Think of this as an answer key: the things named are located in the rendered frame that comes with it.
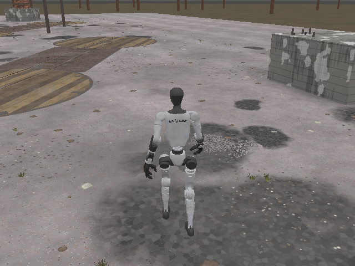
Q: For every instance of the left robot foot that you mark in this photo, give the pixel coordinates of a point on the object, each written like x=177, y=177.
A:
x=166, y=214

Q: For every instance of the right robot foot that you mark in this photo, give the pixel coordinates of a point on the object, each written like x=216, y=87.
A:
x=190, y=231

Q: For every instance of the right robot hand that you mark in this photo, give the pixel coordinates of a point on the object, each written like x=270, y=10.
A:
x=196, y=147

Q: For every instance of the left robot hand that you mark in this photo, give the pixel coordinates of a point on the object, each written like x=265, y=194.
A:
x=146, y=170

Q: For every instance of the right robot upper arm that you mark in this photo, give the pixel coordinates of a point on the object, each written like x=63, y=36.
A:
x=196, y=124

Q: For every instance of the robot left forearm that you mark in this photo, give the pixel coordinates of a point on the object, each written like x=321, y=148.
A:
x=151, y=151

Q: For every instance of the robot right forearm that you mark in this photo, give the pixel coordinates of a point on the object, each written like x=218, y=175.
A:
x=200, y=142

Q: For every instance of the robot foot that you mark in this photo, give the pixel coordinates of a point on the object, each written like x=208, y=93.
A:
x=166, y=214
x=190, y=231

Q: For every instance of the left robot upper arm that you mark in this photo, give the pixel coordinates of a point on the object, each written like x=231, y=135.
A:
x=157, y=126

